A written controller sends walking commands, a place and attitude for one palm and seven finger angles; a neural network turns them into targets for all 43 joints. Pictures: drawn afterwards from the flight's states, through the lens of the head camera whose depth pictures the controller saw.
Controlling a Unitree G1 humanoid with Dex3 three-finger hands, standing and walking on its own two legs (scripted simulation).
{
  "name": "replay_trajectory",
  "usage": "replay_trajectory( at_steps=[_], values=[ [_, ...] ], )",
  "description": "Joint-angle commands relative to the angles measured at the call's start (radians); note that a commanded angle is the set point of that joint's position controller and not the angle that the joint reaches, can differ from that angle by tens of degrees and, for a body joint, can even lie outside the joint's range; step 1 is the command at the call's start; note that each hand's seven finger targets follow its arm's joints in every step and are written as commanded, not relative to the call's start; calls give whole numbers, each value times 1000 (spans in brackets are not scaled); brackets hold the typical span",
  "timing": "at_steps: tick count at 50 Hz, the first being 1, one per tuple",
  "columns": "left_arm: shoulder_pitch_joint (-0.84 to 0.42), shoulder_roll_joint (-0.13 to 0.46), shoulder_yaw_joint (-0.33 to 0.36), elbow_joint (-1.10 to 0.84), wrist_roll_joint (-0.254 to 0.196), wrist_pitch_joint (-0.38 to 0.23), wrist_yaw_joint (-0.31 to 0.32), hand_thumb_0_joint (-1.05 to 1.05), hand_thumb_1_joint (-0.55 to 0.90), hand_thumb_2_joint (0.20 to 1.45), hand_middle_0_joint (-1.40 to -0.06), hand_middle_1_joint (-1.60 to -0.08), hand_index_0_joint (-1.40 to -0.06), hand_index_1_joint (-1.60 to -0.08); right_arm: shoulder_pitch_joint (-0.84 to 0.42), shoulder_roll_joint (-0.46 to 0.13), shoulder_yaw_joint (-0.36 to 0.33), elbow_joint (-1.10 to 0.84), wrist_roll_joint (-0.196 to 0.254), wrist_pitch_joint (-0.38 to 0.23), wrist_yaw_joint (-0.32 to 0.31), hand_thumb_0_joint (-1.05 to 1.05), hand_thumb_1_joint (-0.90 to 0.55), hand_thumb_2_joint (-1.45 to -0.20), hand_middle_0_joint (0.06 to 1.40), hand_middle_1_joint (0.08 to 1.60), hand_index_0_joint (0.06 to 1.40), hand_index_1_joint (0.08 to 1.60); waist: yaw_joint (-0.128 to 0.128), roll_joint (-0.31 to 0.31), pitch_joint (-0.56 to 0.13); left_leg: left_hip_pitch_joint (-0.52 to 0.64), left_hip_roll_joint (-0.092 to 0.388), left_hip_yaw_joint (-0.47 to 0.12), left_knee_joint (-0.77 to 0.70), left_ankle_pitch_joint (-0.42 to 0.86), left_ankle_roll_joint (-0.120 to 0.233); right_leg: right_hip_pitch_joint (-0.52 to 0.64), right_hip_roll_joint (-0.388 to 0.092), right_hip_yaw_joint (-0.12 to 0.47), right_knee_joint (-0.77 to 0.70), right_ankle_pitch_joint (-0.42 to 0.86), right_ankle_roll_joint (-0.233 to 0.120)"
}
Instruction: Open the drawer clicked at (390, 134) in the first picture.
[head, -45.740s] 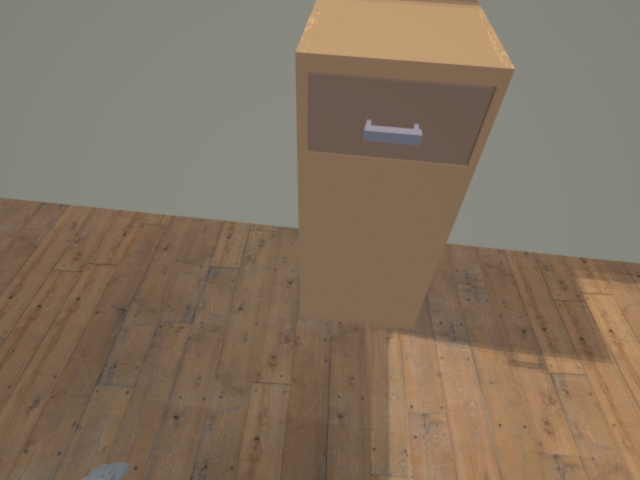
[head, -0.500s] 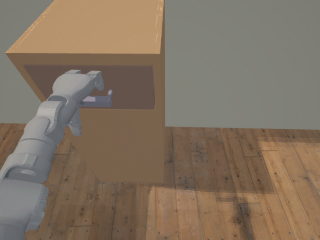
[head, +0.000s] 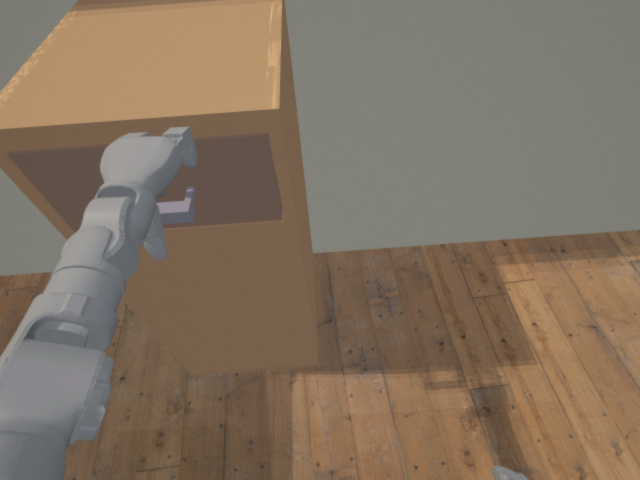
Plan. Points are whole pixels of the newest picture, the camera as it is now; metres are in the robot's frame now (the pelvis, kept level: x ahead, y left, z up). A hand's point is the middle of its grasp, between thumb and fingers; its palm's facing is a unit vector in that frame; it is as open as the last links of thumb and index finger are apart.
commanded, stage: move the hooked fingers above the handle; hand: left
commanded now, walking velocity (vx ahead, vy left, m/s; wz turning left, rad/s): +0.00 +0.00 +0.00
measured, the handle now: (156, 204) +0.50 +0.25 +0.05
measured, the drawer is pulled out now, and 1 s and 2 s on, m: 0.00 0.00 0.00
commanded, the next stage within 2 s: none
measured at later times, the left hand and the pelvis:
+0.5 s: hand (156, 199) +0.46 +0.22 +0.10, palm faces +0.03 -0.04 -1.00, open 13.8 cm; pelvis +0.02 +0.01 +0.00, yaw +2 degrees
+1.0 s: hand (135, 194) +0.46 +0.24 +0.12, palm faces +0.00 +0.02 -1.00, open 13.5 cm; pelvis +0.00 -0.01 +0.00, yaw +1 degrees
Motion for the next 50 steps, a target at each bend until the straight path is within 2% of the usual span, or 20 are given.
replay_trajectory(
  at_steps=[1,4,9,10,13,15,18,20,22,23,26,27,28,32,34,38,40,42,46,50],
  values=[
    [-420,453,198,-129,-5,38,35,0,-500,300,-300,-1200,-300,-1200,3,-160,-57,-114,-4,-43,-27,0,-900,-900,200,300,200,300,55,-100,-299,15,-56,28,-53,76,52,232,8,-15,-84,102,-13],
    [-418,465,206,-120,-1,10,26,0,-500,300,-300,-1200,-300,-1200,23,-169,-67,-111,-7,-51,-24,0,-900,-900,200,300,200,300,42,-95,-310,4,-54,28,-37,73,53,223,6,-5,-80,103,-10],
    [-425,402,152,-134,-8,-31,-13,0,-500,300,-300,-1200,-300,-1200,68,-184,-88,-105,-14,-63,-12,0,-900,-900,200,300,200,300,7,-62,-323,25,-54,24,-11,83,59,178,5,-1,-74,126,-9],
    [-419,371,131,-155,-11,-43,-24,0,-500,300,-300,-1200,-300,-1200,77,-182,-95,-103,-16,-64,-10,0,-900,-900,200,300,200,300,1,-47,-331,46,-55,20,-3,101,60,163,10,-6,-67,143,-13],
    [-487,169,-23,-336,-50,-107,-60,0,-500,300,-300,-1200,-300,-1200,99,-168,-119,-104,-27,-73,4,0,-900,-900,200,300,200,300,-41,1,-392,171,-55,2,28,194,64,105,24,-18,-59,197,-22],
    [-470,223,31,-400,-74,-134,-62,0,-500,300,-300,-1200,-300,-1200,108,-176,-128,-92,-33,-69,6,0,-900,-900,200,300,200,300,-25,26,-406,199,-58,-11,37,215,61,99,30,-19,-52,210,-27],
    [-512,225,46,-431,-83,-153,-32,0,-500,300,-300,-1200,-300,-1200,110,-172,-125,-76,-33,-60,14,0,-900,-900,200,300,200,300,-25,43,-381,203,-61,-30,40,259,51,71,38,-39,-40,209,-37],
    [-498,321,145,-367,-66,-129,20,0,-500,300,-300,-1200,-300,-1200,108,-177,-119,-57,-31,-51,26,0,-900,-900,200,300,200,300,2,45,-355,166,-60,-38,33,261,44,68,43,-48,-25,202,-43],
    [-485,367,199,-303,-45,-86,73,0,-500,300,-300,-1200,-300,-1200,94,-170,-106,-58,-32,-46,38,0,-900,-900,200,300,200,300,29,42,-343,115,-60,-34,22,265,37,91,44,-58,-10,199,-47],
    [-462,429,256,-267,-39,-62,97,0,-500,300,-300,-1200,-300,-1200,85,-176,-100,-56,-34,-44,39,0,-900,-900,200,300,200,300,50,22,-351,84,-58,-30,14,270,35,126,43,-59,-8,203,-48],
    [-482,400,215,-258,-5,14,132,0,-500,300,-300,-1200,-300,-1200,54,-164,-91,-66,-29,-40,45,0,-900,-900,200,300,200,300,50,-6,-377,70,-54,-13,10,296,32,166,37,-58,0,255,-41],
    [-485,414,223,-269,-1,29,139,0,-500,300,-300,-1200,-300,-1200,44,-163,-92,-71,-30,-40,46,0,-900,-900,200,300,200,300,57,8,-405,87,-53,-7,9,303,33,181,37,-54,-2,263,-39],
    [-475,439,239,-248,-1,43,142,0,-500,300,-300,-1200,-300,-1200,38,-167,-88,-68,-29,-36,42,0,-900,-900,200,300,200,300,55,-30,-416,83,-53,-9,8,301,35,205,37,-53,-5,264,-38],
    [-500,444,214,-211,-8,86,121,0,-500,300,-300,-1200,-300,-1200,11,-161,-72,-74,-19,-29,20,0,-900,-900,200,300,200,300,48,-85,-394,75,-54,3,-19,226,43,233,26,-45,-34,232,-23],
    [-490,473,229,-203,-8,84,104,0,-500,300,-300,-1200,-300,-1200,-5,-160,-65,-80,-16,-26,8,0,-900,-900,200,300,200,300,54,-91,-402,74,-55,7,-28,213,45,257,21,-36,-42,229,-19],
    [-470,456,213,-154,-11,68,66,0,-500,300,-300,-1200,-300,-1200,-9,-159,-57,-94,-11,-28,-11,0,-900,-900,200,300,200,300,43,-125,-344,51,-55,9,-43,144,49,247,15,-32,-69,164,-13],
    [-470,469,213,-143,-10,53,54,0,-500,300,-300,-1200,-300,-1200,-5,-160,-56,-95,-9,-33,-19,0,-900,-900,200,300,200,300,44,-105,-318,37,-56,15,-46,114,49,233,11,-26,-73,143,-12],
    [-465,464,216,-174,-5,30,48,0,-500,300,-300,-1200,-300,-1200,1,-157,-61,-103,-14,-38,-20,0,-900,-900,200,300,200,300,52,-70,-349,56,-56,16,-40,147,49,242,13,-25,-64,175,-16],
    [-437,462,222,-166,2,4,44,0,-500,300,-300,-1200,-300,-1200,15,-162,-71,-105,-16,-45,-17,0,-900,-900,200,300,200,300,49,-64,-343,36,-59,21,-31,135,50,239,12,-16,-62,172,-14],
    [-419,406,182,-169,-4,-12,23,0,-500,300,-300,-1200,-300,-1200,46,-174,-88,-101,-19,-53,-5,0,-900,-900,200,300,200,300,28,-48,-346,57,-55,20,-17,149,53,207,14,-20,-57,188,-16]
  ],
)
